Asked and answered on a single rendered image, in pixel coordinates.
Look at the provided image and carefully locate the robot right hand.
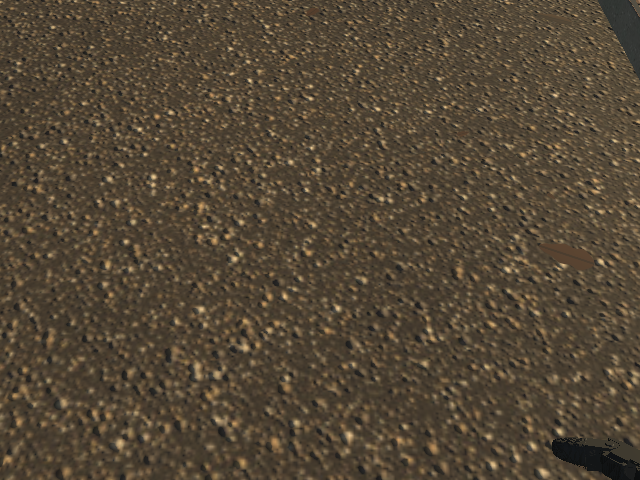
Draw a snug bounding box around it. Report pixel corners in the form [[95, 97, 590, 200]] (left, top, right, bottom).
[[552, 437, 640, 480]]

